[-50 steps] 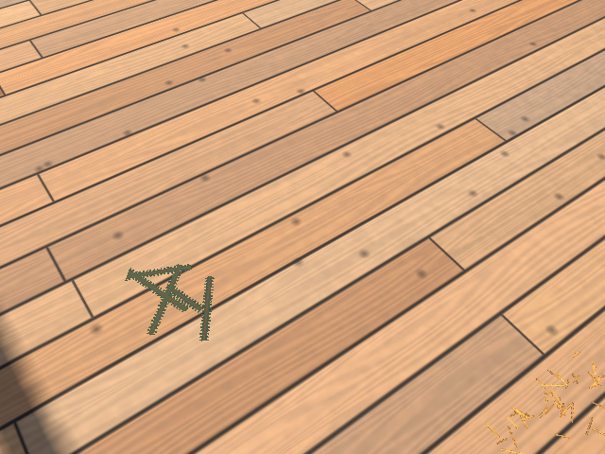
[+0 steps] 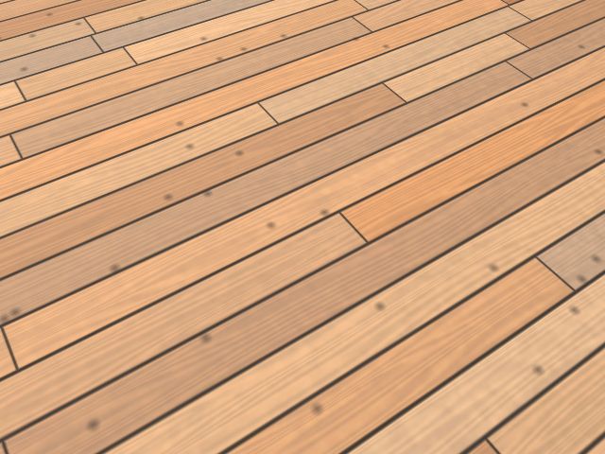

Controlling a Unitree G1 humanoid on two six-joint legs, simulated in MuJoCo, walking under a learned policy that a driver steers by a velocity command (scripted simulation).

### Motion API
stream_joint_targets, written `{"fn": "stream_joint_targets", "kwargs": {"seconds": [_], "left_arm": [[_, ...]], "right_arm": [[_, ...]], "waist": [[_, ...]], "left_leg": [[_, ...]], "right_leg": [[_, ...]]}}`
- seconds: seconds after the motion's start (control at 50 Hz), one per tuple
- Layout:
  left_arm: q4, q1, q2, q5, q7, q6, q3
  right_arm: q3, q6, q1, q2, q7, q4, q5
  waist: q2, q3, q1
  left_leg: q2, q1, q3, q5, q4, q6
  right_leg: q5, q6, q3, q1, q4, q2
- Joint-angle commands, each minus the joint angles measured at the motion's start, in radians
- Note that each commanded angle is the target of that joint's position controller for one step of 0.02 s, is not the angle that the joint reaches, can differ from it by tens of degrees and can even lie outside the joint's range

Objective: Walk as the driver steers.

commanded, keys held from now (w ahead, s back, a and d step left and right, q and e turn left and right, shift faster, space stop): no key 0.24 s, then q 0.76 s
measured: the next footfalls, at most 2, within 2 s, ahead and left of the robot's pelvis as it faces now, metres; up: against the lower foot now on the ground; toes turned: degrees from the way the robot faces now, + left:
right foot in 0.16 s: +0.25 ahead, -0.11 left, +0.00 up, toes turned -3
left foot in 0.66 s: +0.14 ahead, +0.07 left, +0.00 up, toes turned +15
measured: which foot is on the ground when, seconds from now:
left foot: down 0.00-0.18, up 0.20-0.64, down 0.66-1.00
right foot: up 0.00-0.14, down 0.16-0.66, up 0.68-1.00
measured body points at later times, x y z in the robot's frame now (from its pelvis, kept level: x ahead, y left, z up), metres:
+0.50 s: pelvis +0.13 -0.04 -0.01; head +0.16 -0.04 +0.44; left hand +0.18 +0.22 -0.15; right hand +0.20 -0.28 -0.16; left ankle +0.13 +0.09 -0.71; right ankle +0.21 -0.11 -0.75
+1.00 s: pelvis +0.12 -0.01 +0.00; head +0.15 +0.01 +0.44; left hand +0.12 +0.28 -0.14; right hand +0.29 -0.25 -0.12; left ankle +0.10 +0.06 -0.75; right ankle +0.17 -0.15 -0.70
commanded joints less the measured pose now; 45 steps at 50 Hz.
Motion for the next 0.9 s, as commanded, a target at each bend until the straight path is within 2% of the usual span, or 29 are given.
{"fn": "stream_joint_targets", "kwargs": {"seconds": [0.02,0.08,0.12,0.14,0.16,0.18,0.2,0.22,0.24,0.26,0.28,0.32,0.36,0.42,0.46,0.56,0.6,0.62,0.64,0.66,0.68,0.7,0.72,0.74,0.78,0.82,0.9], "left_arm": [[-0.062,-0.082,0.013,-0.006,0.006,-0.015,-0.009],[-0.050,-0.066,0.026,-0.007,0.020,-0.026,-0.008],[-0.015,0.027,0.056,-0.002,0.031,-0.038,0.003],[0.026,0.132,0.068,0.005,0.036,-0.051,0.011],[0.058,0.228,0.110,0.018,0.043,-0.068,0.022],[0.072,0.328,0.189,0.034,0.047,-0.072,0.039],[0.070,0.319,0.165,-0.014,0.039,-0.055,0.035],[0.046,0.237,0.133,-0.040,0.034,-0.044,0.027],[0.033,0.143,0.086,-0.037,0.039,-0.037,0.013],[0.029,0.091,0.041,-0.029,0.048,-0.034,-0.003],[0.029,0.065,0.030,-0.026,0.058,-0.032,-0.009],[0.027,0.060,0.056,-0.013,0.065,-0.032,-0.004],[0.020,0.064,0.095,-0.014,0.066,-0.030,0.010],[0.011,0.076,0.106,-0.009,0.073,-0.011,0.021],[0.006,0.079,0.113,-0.007,0.080,0.004,0.027],[-0.005,0.078,0.138,-0.005,0.089,0.032,0.043],[-0.010,0.064,0.154,-0.008,0.090,0.042,0.050],[-0.014,0.050,0.161,-0.013,0.090,0.048,0.054],[-0.008,0.065,0.155,-0.009,0.087,0.055,0.057],[-0.009,0.112,0.106,-0.007,0.077,0.065,0.052],[-0.074,0.038,0.067,-0.021,0.090,0.069,0.040],[-0.087,-0.024,0.086,-0.009,0.089,0.075,0.041],[-0.079,0.002,0.079,-0.020,0.079,0.075,0.042],[-0.068,0.025,0.087,-0.023,0.072,0.067,0.045],[-0.050,0.059,0.114,0.003,0.062,0.058,0.055],[-0.061,0.053,0.104,-0.004,0.060,0.059,0.055],[-0.100,0.002,0.096,-0.016,0.070,0.066,0.046]], "right_arm": [[-0.017,-0.012,0.027,-0.125,-0.007,-0.025,-0.002],[-0.011,-0.004,0.039,-0.121,-0.016,-0.004,-0.009],[-0.014,0.000,0.005,-0.132,-0.026,-0.002,-0.010],[-0.015,0.005,-0.017,-0.134,-0.029,-0.001,-0.003],[-0.012,0.004,-0.001,-0.127,-0.031,-0.005,0.006],[0.006,0.004,0.098,-0.055,-0.034,-0.019,0.030],[0.003,0.024,0.193,-0.043,-0.038,0.024,0.058],[-0.012,0.041,0.135,-0.093,-0.040,0.028,0.025],[-0.012,0.048,0.045,-0.081,-0.036,0.010,-0.001],[-0.010,0.056,0.004,-0.059,-0.032,0.008,-0.012],[-0.011,0.069,-0.009,-0.056,-0.029,0.005,-0.020],[-0.012,0.095,0.020,-0.042,-0.029,0.023,-0.023],[-0.019,0.111,-0.002,-0.050,-0.033,0.009,-0.019],[-0.025,0.128,-0.084,-0.061,-0.032,-0.030,-0.021],[-0.027,0.135,-0.126,-0.065,-0.027,-0.057,-0.021],[-0.029,0.137,-0.150,-0.062,-0.019,-0.101,-0.013],[-0.031,0.134,-0.123,-0.062,-0.015,-0.109,-0.009],[-0.032,0.130,-0.087,-0.061,-0.012,-0.105,-0.010],[-0.036,0.123,-0.069,-0.079,-0.011,-0.105,-0.014],[-0.050,0.113,-0.076,-0.148,-0.016,-0.125,-0.025],[-0.080,0.113,-0.093,-0.278,-0.023,-0.155,-0.016],[-0.080,0.113,-0.058,-0.249,-0.036,-0.133,-0.028],[-0.072,0.112,-0.111,-0.213,-0.042,-0.143,-0.016],[-0.070,0.115,-0.179,-0.204,-0.041,-0.165,-0.012],[-0.065,0.110,-0.222,-0.176,-0.034,-0.198,-0.003],[-0.066,0.103,-0.178,-0.174,-0.027,-0.197,0.004],[-0.076,0.104,-0.111,-0.199,-0.032,-0.191,-0.001]], "waist": [[0.098,0.052,0.004],[0.134,0.021,0.005],[0.146,-0.007,0.045],[0.115,-0.044,0.094],[0.056,-0.109,0.119],[-0.105,-0.266,0.100],[-0.167,-0.424,0.082],[-0.057,-0.342,0.065],[-0.041,-0.207,0.049],[-0.020,-0.111,0.024],[-0.036,-0.072,0.001],[-0.039,-0.086,-0.020],[-0.037,-0.103,-0.023],[-0.059,-0.082,0.000],[-0.070,-0.070,0.012],[-0.055,-0.085,0.030],[-0.052,-0.089,0.019],[-0.039,-0.084,-0.001],[0.016,-0.054,-0.008],[0.228,-0.024,0.008],[0.372,0.065,-0.006],[0.223,0.080,-0.015],[0.159,0.059,0.029],[0.131,0.044,0.057],[0.140,-0.030,0.060],[0.111,-0.076,0.045],[0.152,-0.071,0.002]], "left_leg": [[0.238,-0.072,-0.075,0.594,-0.027,0.091],[0.252,-0.005,-0.070,0.739,0.066,0.071],[0.260,0.031,-0.088,0.805,0.173,0.052],[0.236,0.032,-0.080,0.781,0.296,0.031],[0.193,-0.048,-0.058,0.611,0.451,0.002],[0.107,-0.260,-0.014,0.059,0.745,-0.030],[0.000,-0.341,-0.081,-0.445,0.957,-0.045],[0.042,-0.363,-0.154,-0.420,0.982,-0.049],[0.066,-0.399,-0.150,-0.379,0.965,-0.052],[0.098,-0.384,-0.156,-0.329,0.899,-0.059],[0.116,-0.337,-0.153,-0.285,0.836,-0.068],[0.096,-0.257,-0.114,-0.236,0.810,-0.078],[0.095,-0.282,-0.094,-0.234,0.794,-0.082],[0.117,-0.340,-0.079,-0.208,0.743,-0.077],[0.122,-0.361,-0.064,-0.208,0.708,-0.075],[0.113,-0.333,-0.027,-0.245,0.598,-0.057],[0.101,-0.274,-0.008,-0.223,0.495,-0.035],[0.092,-0.209,-0.001,-0.163,0.388,-0.018],[0.101,-0.164,-0.057,-0.104,0.251,0.004],[0.269,-0.156,-0.330,-0.141,0.027,0.047],[0.474,-0.236,-0.648,0.011,-0.047,0.165],[0.447,-0.284,-0.570,0.125,-0.011,0.206],[0.372,-0.287,-0.462,0.140,0.031,0.188],[0.309,-0.262,-0.400,0.144,0.046,0.151],[0.263,-0.164,-0.353,0.326,0.092,0.144],[0.265,-0.093,-0.359,0.428,0.122,0.156],[0.268,-0.014,-0.422,0.408,0.139,0.168]], "right_leg": [[0.077,0.001,-0.069,0.075,-0.140,0.056],[0.066,-0.027,-0.064,0.151,-0.202,0.093],[0.019,-0.057,-0.050,0.245,-0.264,0.121],[0.087,-0.074,-0.052,0.354,-0.362,0.135],[0.381,-0.089,-0.003,0.528,-0.391,0.061],[0.918,-0.195,0.226,0.825,-0.269,-0.212],[1.084,-0.340,0.413,0.895,-0.293,-0.335],[0.905,-0.332,0.344,0.761,-0.356,-0.289],[0.706,-0.302,0.287,0.631,-0.416,-0.243],[0.583,-0.256,0.215,0.506,-0.474,-0.199],[0.500,-0.221,0.156,0.416,-0.512,-0.162],[0.445,-0.201,0.087,0.340,-0.526,-0.132],[0.337,-0.214,0.067,0.338,-0.534,-0.141],[0.017,-0.218,0.063,0.325,-0.576,-0.151],[-0.111,-0.220,0.062,0.324,-0.591,-0.162],[-0.166,-0.216,0.046,0.358,-0.555,-0.205],[-0.179,-0.188,0.024,0.350,-0.520,-0.209],[-0.188,-0.153,-0.007,0.317,-0.479,-0.199],[-0.214,-0.096,-0.051,0.266,-0.397,-0.174],[-0.348,-0.012,-0.154,0.171,-0.162,-0.070],[-0.521,0.047,-0.142,-0.023,-0.012,0.125],[-0.478,0.046,-0.018,0.026,0.163,0.092],[-0.395,0.044,0.017,0.038,0.206,0.090],[-0.326,0.039,0.031,0.034,0.209,0.094],[-0.274,0.037,0.027,0.027,0.264,0.108],[-0.276,0.049,0.033,0.019,0.278,0.108],[-0.308,0.068,0.048,-0.006,0.156,0.105]]}}
Velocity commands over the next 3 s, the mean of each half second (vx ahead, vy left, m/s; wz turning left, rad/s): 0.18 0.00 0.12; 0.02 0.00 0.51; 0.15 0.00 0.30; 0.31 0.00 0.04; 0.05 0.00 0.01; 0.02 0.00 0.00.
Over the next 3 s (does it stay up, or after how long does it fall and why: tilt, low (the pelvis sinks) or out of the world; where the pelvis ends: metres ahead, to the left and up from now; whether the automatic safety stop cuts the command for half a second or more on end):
stays up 0.37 0.17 0.00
